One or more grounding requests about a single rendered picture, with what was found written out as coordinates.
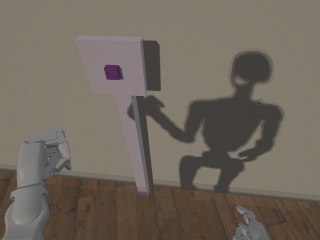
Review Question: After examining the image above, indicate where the robot right hand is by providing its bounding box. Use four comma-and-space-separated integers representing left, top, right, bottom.
232, 205, 270, 240

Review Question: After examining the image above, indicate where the robot left hand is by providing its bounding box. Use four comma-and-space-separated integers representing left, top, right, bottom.
16, 128, 72, 188

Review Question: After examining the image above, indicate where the button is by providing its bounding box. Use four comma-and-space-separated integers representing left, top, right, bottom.
104, 65, 121, 80

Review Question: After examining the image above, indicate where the left robot forearm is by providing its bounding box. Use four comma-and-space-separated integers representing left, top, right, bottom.
1, 185, 50, 240

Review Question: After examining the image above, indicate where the panel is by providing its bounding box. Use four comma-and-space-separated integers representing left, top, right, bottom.
75, 35, 150, 198

